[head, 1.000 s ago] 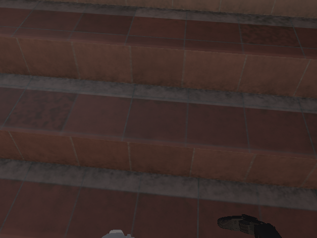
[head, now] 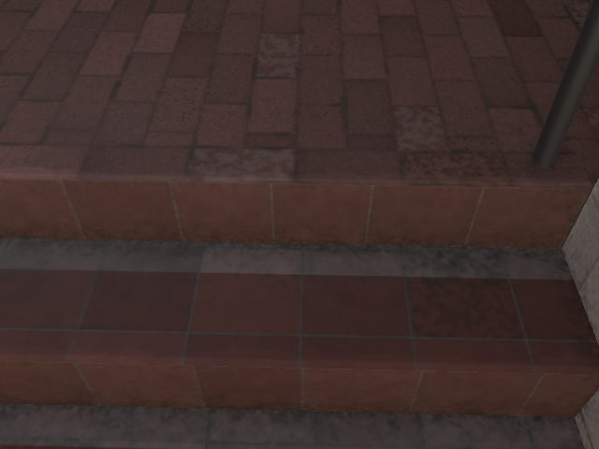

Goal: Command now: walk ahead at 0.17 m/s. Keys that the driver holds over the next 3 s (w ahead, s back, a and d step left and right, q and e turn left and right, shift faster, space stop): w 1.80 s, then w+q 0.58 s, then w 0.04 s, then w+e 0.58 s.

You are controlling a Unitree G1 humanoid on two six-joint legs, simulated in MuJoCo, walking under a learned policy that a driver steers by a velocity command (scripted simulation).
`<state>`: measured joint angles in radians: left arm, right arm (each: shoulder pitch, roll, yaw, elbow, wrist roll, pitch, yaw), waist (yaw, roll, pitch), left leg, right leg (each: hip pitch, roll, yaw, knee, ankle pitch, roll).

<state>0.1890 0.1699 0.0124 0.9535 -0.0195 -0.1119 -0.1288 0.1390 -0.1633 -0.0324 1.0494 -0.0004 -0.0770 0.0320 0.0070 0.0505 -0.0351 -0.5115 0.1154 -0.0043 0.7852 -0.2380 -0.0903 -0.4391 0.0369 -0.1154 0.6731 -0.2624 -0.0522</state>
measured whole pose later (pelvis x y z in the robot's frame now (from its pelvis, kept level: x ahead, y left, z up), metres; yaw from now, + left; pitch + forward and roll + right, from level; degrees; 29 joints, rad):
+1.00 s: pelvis +0.39 -0.05 +0.18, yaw -1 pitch +5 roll -2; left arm 0.56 0.09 -0.04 1.25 0.12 -0.08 -0.06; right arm 0.02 -0.15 0.03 0.88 -0.03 -0.03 0.06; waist 0.03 0.02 -0.13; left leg -1.42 0.04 -0.06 2.17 -0.12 0.27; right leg -0.27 0.02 -0.14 0.54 -0.37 -0.06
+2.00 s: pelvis +0.92 -0.05 +0.50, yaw +4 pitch +6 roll -2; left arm 0.34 0.17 0.02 1.08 0.05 -0.08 -0.03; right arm 0.20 -0.23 -0.03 0.99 -0.05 -0.10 0.08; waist 0.00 0.04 -0.13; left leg -0.93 0.03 -0.19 1.67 -0.03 0.16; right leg -0.50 0.04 -0.15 0.78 -0.39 -0.08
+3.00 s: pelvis +1.47 +0.11 +0.51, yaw +6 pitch +3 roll +1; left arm 0.05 0.24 0.08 0.76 -0.01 -0.07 -0.04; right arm 0.28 -0.23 -0.07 0.92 0.00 -0.08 -0.03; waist -0.01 -0.02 0.03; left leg -0.09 0.01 0.09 0.94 -0.50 -0.02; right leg -0.55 0.06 -0.05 0.62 -0.14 -0.13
